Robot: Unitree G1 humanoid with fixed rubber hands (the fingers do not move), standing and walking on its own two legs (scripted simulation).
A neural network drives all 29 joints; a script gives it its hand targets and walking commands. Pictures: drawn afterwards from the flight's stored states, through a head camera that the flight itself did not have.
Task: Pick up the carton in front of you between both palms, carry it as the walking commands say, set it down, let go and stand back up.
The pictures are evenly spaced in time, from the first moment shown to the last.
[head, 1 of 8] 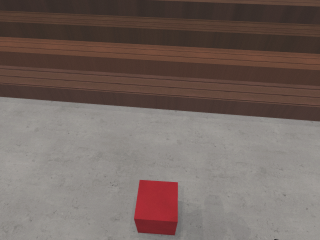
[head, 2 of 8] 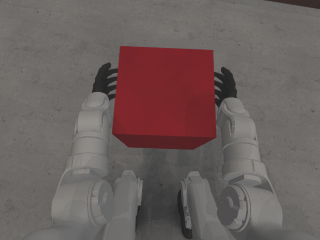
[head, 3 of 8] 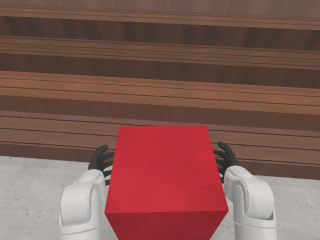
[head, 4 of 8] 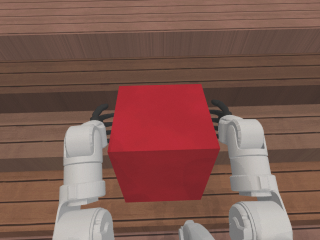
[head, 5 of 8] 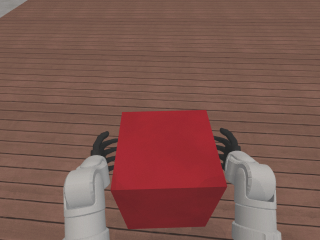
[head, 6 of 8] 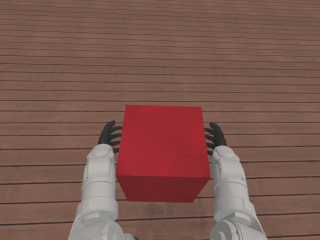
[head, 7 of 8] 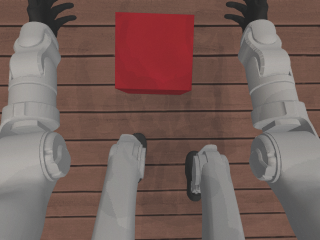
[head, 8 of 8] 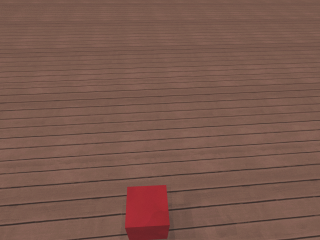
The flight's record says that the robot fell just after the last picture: no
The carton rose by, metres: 2.22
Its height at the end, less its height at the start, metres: +1.45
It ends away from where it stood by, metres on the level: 5.17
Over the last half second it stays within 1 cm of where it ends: yes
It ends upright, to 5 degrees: yes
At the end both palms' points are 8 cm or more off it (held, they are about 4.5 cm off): yes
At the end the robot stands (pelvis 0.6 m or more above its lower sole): yes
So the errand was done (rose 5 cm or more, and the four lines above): yes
